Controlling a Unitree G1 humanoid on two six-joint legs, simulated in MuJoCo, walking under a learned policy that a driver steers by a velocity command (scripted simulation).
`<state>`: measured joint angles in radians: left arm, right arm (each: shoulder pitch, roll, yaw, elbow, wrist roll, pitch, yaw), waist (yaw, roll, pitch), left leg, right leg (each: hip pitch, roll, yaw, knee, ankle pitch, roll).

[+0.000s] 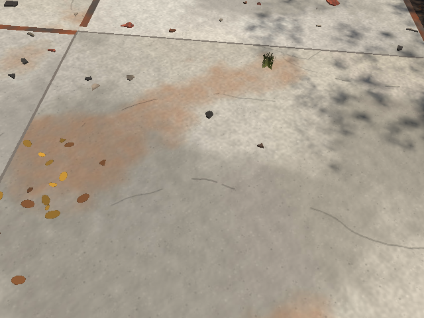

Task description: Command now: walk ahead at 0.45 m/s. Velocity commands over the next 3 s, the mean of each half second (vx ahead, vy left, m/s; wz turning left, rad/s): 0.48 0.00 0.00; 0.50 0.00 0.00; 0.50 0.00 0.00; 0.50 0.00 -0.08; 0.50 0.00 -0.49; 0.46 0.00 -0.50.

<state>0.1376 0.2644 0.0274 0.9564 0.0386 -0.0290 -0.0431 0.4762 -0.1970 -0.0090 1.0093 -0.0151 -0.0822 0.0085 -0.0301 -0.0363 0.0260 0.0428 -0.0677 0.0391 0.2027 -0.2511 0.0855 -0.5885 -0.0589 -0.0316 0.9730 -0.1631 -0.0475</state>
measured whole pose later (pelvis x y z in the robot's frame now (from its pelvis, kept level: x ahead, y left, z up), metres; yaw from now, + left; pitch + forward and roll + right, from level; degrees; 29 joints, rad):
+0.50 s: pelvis +0.28 -0.04 +0.00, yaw +0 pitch -1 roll -1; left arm 0.40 0.22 0.03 1.06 0.01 -0.09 0.00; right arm 0.17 -0.24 -0.03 0.93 -0.04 -0.03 0.03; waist 0.02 0.03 0.05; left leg -0.61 0.12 -0.01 0.99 -0.16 0.04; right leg -0.06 0.11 -0.10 0.25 -0.18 -0.12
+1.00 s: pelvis +0.56 +0.02 +0.00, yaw +0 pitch -1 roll +0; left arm 0.22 0.23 0.05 0.97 0.04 -0.05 -0.02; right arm 0.34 -0.21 -0.05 1.03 -0.01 -0.09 0.00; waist -0.01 -0.03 0.05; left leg -0.14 -0.07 0.10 0.32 -0.17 0.10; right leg -0.52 -0.07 0.01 1.09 -0.25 -0.06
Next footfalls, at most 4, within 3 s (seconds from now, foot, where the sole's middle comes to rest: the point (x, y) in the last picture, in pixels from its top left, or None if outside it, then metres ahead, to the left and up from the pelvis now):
0.22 right None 0.30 -0.09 -0.78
0.78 left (181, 285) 0.61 0.08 -0.78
1.32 right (231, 209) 0.90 -0.10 -0.78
1.88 left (185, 149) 1.20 0.07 -0.78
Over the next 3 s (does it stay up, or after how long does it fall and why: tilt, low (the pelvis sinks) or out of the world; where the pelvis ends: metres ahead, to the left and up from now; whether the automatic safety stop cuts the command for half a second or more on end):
stays up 1.61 -0.16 -0.03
